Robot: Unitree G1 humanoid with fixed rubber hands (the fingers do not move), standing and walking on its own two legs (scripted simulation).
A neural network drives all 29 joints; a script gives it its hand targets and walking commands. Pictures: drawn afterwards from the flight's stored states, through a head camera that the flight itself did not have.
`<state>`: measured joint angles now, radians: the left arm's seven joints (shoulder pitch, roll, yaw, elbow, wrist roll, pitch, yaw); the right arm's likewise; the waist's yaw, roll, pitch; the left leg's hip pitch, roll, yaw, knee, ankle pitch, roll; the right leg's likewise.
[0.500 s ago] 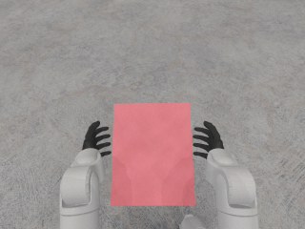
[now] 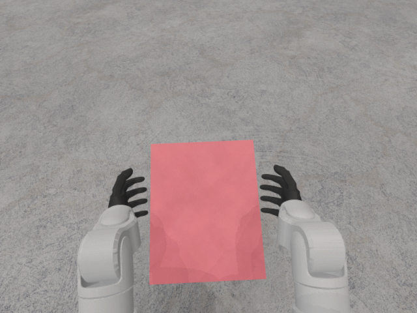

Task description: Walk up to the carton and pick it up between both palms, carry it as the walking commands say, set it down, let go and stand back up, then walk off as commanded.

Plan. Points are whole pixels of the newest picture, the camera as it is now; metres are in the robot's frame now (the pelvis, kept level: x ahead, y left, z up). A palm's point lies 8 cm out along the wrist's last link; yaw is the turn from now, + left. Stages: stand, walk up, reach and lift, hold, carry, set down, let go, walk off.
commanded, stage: carry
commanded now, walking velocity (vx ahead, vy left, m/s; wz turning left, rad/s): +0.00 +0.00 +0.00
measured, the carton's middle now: (205, 209) +0.34 -0.01 -0.02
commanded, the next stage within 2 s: none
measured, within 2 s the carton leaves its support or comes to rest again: neither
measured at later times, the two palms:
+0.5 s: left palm (95, 91) +0.59 +0.22 +0.12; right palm (205, 62) +0.68 -0.05 +0.12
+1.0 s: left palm (65, 71) +0.70 +0.31 +0.11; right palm (169, 48) +0.78 +0.04 +0.12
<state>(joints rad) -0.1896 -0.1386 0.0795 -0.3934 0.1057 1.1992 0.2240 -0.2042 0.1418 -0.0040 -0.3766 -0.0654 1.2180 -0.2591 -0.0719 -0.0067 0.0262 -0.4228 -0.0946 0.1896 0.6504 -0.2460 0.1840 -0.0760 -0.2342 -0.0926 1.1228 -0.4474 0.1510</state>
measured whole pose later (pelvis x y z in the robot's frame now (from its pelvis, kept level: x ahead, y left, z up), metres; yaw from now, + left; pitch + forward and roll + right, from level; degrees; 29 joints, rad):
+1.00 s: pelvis +0.47 +0.10 +0.02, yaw +15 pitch +4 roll -1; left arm -0.23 -0.15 0.07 -0.26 0.11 1.19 0.23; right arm -0.24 0.15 -0.07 -0.23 -0.11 1.18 -0.23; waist 0.02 -0.01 -0.11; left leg -0.34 -0.02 0.11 0.59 -0.31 0.08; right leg -0.23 -0.08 -0.16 0.53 -0.36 0.05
